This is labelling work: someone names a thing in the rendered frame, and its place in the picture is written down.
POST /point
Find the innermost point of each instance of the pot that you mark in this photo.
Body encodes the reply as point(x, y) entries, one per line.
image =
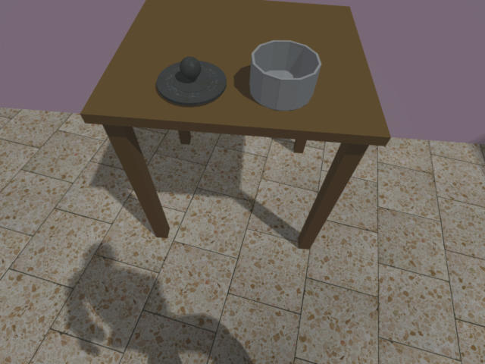
point(283, 74)

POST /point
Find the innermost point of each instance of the table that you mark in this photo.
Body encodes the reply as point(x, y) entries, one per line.
point(344, 108)

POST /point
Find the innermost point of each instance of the lid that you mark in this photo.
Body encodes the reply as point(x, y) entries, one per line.
point(208, 86)

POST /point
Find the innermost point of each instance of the knob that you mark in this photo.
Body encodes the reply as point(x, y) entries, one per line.
point(190, 67)

